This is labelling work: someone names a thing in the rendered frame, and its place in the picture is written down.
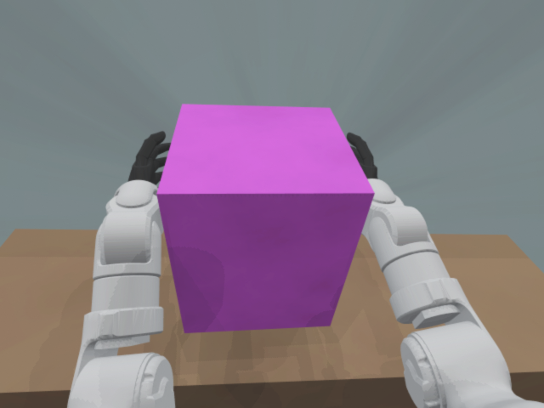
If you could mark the carton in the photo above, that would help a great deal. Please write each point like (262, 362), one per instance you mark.
(262, 209)

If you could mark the right robot upper arm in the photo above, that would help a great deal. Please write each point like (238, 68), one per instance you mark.
(457, 366)

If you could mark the robot right forearm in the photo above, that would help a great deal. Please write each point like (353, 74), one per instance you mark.
(423, 294)

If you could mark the left robot upper arm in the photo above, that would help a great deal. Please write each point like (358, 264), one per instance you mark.
(125, 381)

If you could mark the left robot hand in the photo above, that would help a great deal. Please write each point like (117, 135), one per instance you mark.
(146, 163)

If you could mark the pedestal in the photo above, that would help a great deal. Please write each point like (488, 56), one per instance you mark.
(46, 288)

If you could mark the right robot hand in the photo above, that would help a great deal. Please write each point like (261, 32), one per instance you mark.
(363, 155)

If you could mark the robot left forearm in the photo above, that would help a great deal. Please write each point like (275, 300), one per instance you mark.
(126, 270)

